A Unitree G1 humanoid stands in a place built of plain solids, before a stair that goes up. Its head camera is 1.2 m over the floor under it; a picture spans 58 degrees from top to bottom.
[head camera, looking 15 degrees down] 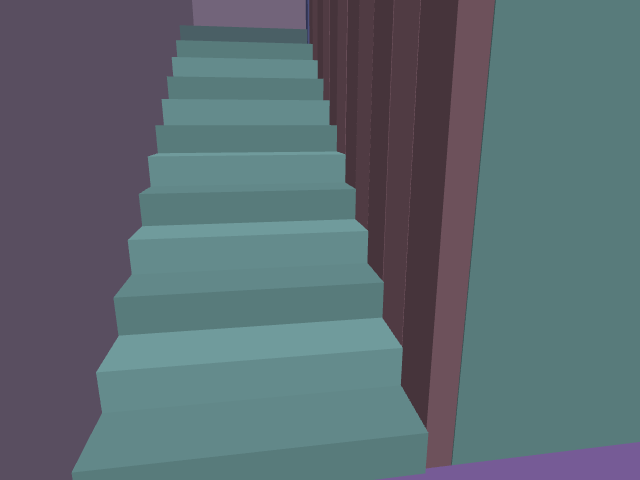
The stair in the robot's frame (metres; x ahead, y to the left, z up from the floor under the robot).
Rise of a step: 0.17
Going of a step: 0.28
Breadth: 1.15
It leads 9 degrees to the left of straight ahead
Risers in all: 12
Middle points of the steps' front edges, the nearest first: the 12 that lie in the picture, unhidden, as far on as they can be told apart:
1.18 0.19 0.17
1.46 0.24 0.34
1.74 0.28 0.51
2.03 0.32 0.68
2.31 0.37 0.85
2.59 0.41 1.02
2.87 0.46 1.19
3.15 0.50 1.36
3.43 0.54 1.53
3.71 0.59 1.70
3.99 0.63 1.87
4.27 0.67 2.05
